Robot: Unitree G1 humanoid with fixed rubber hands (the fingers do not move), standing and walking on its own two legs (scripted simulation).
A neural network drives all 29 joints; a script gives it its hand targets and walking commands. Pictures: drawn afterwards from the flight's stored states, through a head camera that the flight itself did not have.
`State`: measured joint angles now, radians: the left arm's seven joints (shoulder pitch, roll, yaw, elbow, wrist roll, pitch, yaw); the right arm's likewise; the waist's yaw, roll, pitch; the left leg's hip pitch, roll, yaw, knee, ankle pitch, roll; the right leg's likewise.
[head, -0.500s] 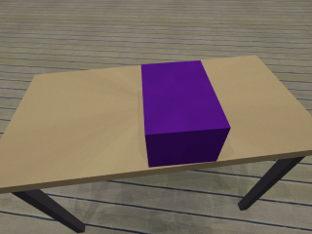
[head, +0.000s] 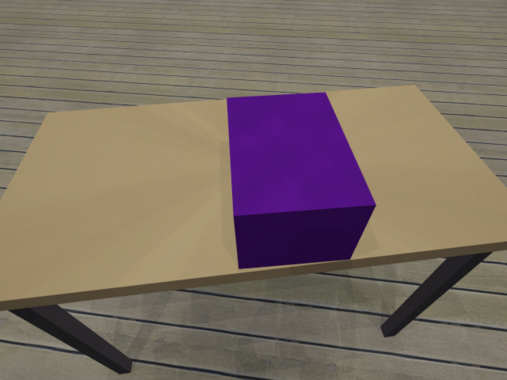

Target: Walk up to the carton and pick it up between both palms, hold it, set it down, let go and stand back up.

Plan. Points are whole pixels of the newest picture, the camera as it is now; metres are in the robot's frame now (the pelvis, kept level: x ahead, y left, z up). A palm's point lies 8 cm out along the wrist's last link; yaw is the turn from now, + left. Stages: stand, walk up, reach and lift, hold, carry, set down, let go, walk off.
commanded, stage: reach and lift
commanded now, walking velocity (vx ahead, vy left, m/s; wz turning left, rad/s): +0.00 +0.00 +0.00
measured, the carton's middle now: (285, 174) +0.46 -0.04 +0.05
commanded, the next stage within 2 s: none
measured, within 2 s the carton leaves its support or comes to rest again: neither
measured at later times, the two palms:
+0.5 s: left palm out of the picture +0.12 +0.18 -0.12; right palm out of the picture +0.12 -0.21 -0.11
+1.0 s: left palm out of the picture +0.10 +0.17 -0.06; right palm out of the picture +0.09 -0.22 -0.06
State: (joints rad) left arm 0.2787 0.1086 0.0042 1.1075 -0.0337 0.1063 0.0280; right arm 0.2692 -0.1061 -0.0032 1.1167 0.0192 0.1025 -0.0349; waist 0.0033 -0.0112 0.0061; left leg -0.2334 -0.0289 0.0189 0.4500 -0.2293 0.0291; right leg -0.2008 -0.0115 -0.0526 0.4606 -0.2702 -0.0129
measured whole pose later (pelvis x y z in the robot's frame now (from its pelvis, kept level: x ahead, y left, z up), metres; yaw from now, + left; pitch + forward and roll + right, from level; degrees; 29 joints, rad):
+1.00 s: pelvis -0.03 -0.01 +0.01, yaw -2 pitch -2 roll +0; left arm 0.42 0.05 -0.02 0.07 -0.05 0.46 0.11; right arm 0.38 -0.15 0.01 0.15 0.05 0.40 0.03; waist 0.00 -0.01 0.06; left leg -0.17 -0.01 0.01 0.35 -0.15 0.01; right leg -0.16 0.02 -0.02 0.36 -0.18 -0.03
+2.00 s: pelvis +0.00 -0.02 +0.01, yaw -2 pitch -1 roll +1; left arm 0.40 0.10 -0.09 -0.26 -0.12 0.27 0.19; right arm 0.38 -0.35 0.03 -0.14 0.25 0.14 0.06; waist -0.02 -0.02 0.02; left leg -0.10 -0.01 0.00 0.24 -0.13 0.00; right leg -0.11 0.02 -0.01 0.30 -0.18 -0.03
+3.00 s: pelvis +0.00 -0.01 +0.01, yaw -3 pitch +5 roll +0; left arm -0.42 0.21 0.00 0.30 -0.28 0.38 0.24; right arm -0.47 -0.44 0.06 0.46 0.38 0.25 0.02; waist 0.02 0.00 -0.07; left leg -0.22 -0.01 0.00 0.26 -0.13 0.00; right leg -0.23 0.03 0.00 0.30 -0.16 -0.03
